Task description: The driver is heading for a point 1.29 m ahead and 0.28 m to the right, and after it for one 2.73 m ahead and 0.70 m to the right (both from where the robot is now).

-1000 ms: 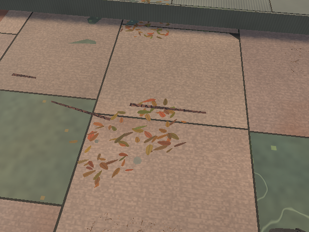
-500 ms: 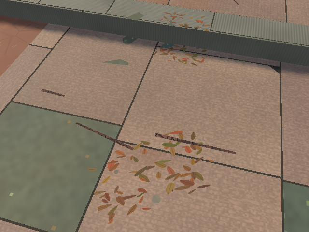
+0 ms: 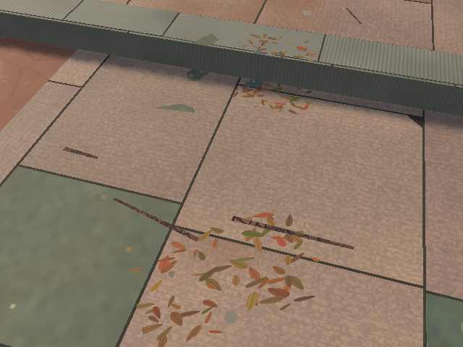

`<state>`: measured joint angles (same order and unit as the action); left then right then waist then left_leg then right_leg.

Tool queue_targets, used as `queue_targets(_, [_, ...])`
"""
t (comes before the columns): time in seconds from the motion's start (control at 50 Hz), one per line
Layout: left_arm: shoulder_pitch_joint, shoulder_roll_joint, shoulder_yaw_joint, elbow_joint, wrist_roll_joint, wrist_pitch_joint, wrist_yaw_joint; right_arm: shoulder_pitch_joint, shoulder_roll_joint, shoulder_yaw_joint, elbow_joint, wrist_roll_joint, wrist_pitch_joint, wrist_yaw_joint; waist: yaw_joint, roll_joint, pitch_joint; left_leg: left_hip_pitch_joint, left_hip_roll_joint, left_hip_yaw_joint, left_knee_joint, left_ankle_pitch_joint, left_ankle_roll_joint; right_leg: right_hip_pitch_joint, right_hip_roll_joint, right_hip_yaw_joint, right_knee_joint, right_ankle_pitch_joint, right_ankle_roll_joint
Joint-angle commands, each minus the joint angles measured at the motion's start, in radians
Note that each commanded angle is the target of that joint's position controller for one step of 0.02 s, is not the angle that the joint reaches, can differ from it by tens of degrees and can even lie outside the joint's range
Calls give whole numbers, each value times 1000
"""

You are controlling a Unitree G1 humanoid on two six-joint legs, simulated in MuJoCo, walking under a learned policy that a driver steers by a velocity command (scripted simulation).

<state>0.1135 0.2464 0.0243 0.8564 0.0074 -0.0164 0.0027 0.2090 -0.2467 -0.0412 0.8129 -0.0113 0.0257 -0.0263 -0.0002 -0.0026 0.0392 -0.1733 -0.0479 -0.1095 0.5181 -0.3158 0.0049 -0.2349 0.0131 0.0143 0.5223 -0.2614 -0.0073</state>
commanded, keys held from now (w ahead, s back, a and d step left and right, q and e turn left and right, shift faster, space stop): no key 0.10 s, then w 0.36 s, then w+e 0.54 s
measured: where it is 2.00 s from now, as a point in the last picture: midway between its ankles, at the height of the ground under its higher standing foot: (302, 253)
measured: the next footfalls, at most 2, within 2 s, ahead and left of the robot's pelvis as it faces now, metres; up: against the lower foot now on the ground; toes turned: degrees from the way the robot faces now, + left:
right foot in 0.78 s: +0.39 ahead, -0.13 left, +0.00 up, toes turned -9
left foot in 1.28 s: +0.71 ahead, -0.02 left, +0.00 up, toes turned -26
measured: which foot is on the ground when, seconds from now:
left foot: down 0.00-0.78, up 0.80-1.00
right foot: down 0.00-0.36, up 0.38-0.76, down 0.78-1.00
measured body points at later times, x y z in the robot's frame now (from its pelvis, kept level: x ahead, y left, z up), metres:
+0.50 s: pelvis +0.07 +0.02 +0.01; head +0.08 +0.04 +0.46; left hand +0.18 +0.29 -0.13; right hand +0.06 -0.24 -0.12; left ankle +0.00 +0.12 -0.74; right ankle +0.06 -0.11 -0.67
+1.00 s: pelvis +0.33 -0.06 +0.01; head +0.35 -0.07 +0.45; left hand +0.48 +0.19 -0.12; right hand +0.40 -0.35 -0.10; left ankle +0.40 +0.11 -0.66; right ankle +0.35 -0.12 -0.74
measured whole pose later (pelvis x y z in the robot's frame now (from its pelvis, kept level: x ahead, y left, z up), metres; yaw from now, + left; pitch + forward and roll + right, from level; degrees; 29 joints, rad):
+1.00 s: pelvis +0.33 -0.06 +0.01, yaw -14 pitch +0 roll -1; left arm 0.24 0.27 0.06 0.84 -0.01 -0.07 -0.03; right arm 0.18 -0.28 -0.05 0.81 -0.01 -0.12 -0.02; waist 0.02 0.02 0.05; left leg -0.57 0.10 -0.08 1.09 -0.28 -0.01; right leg -0.24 0.14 0.04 0.37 -0.13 -0.12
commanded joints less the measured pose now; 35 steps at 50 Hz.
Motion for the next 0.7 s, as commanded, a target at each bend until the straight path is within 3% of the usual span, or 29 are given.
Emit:
queue_targets(0.02, [-25, 115, 26, -28, -1, -10, 4, 3, -111, -26, -32, 0, -14, -7, 4, 8, -58, -32, 64, -54, -81, 249, 16, 73, -64, 66, -72, 207, -28])
queue_targets(0.1, [-23, 116, 26, 12, -2, -8, 8, 6, -109, -25, 3, 1, -17, -11, 5, 5, -46, -26, 62, -47, -93, 235, 13, 71, -58, 64, -87, 183, -26])
queue_targets(0.12, [-10, 109, 24, 29, -1, -6, 9, 23, -100, -23, 20, 2, -17, -12, 4, 2, -63, -17, 51, -36, -101, 147, 15, 76, -48, 56, -97, 85, -27])
queue_targets(0.16, [-3, 133, 32, 45, -12, -1, 14, 34, -108, -27, 36, 12, -16, -15, 5, -14, -15, -80, 19, -9, -82, -157, 39, 30, -30, 61, -106, -246, -51])
queue_targets(0.2, [26, 146, 36, 55, -22, -11, 19, 25, -103, -25, 30, 21, -35, -16, 14, -44, 63, -180, 19, -3, -48, -312, 59, -16, -80, 153, -157, -462, -101])
queue_targets(0.26, [115, 194, 51, 89, -26, -41, 16, -6, -60, -17, 19, 34, -86, -1, 30, -156, 77, -268, 15, 81, 122, -146, 49, 54, -265, 439, -304, -552, -215])
queue_targets(0.28, [119, 201, 54, 89, -26, -43, 16, -19, -67, -19, 18, 34, -96, 4, 31, -156, 80, -249, 32, 84, 140, -116, 55, 29, -299, 489, -334, -531, -239])
queue_targets(0.32, [41, 196, 52, 63, -30, -42, 10, 47, -57, -20, 47, 34, -109, 16, -26, -156, 65, -87, 45, 93, 44, -96, 83, -76, -270, 418, -326, -448, -213])
queue_targets(0.34, [-23, 179, 46, 41, -37, -38, 6, 118, -59, -24, 83, 35, -112, 19, -70, -141, 55, 65, 40, 94, -65, -57, 96, -166, -205, 313, -285, -380, -167])
queue_targets(0.36, [-66, 139, 35, 21, -34, -39, 5, 201, -91, -36, 121, 31, -111, 17, -101, -66, 37, 196, 85, 4, -129, -38, 109, -261, -125, 198, -148, -264, -111])
queue_targets(0.38, [-106, 69, 17, -12, -32, -54, 2, 314, -169, -58, 158, 31, -113, 16, -123, 171, 12, 309, 230, -273, -265, -198, 177, -397, 11, -3, 150, -148, -35])
queue_targets(0.4, [-122, 107, 25, -38, -35, -75, 3, 342, -220, -68, 155, 24, -119, 26, -137, 278, 46, 361, 385, -531, -345, -128, 268, -556, 28, -9, 338, -257, -19])
queue_targets(0.42, [-94, 149, 37, -26, -44, -87, -3, 302, -156, -50, 144, 12, -128, 27, -100, 170, 65, 380, 399, -509, -320, -39, 280, -635, -22, 46, 481, -273, -30])
queue_targets(0.44, [-45, 141, 36, -5, -51, -92, -12, 276, -120, -39, 132, 12, -133, 28, -73, 127, 48, 408, 370, -426, -308, 39, 255, -663, -51, 56, 540, -207, -45])
queue_targets(0.48, [-48, 125, 35, 3, -44, -94, -24, 246, -114, -32, 125, 17, -125, 30, -57, 87, 47, 414, 345, -279, -328, 203, 208, -699, -101, 41, 540, -84, -53])
queue_targets(0.52, [-68, 85, 27, -1, -40, -86, -39, 251, -81, -20, 129, 7, -111, 24, -58, 101, 41, 352, 289, -129, -353, 349, 171, -636, -107, 9, 484, 13, -37])
queue_targets(0.6, [-199, 31, 1, -62, -33, -71, -52, 244, -121, -20, 132, 1, -110, 6, -79, 91, 85, 148, 227, 53, -425, 346, 151, -458, -68, -53, 221, 223, -3])
queue_targets(0.66, [-252, 54, -1, -102, -37, -63, -58, 265, -154, -27, 149, 11, -121, 5, -77, 103, 107, 127, 263, 103, -460, 347, 147, -356, -49, -64, 101, 292, -28])
queue_targets(0.7, [-255, 81, 6, -120, -37, -64, -66, 250, -159, -31, 149, 19, -119, 7, -53, 98, 101, 201, 288, 139, -410, 497, 129, -343, -37, -66, 61, 267, -66])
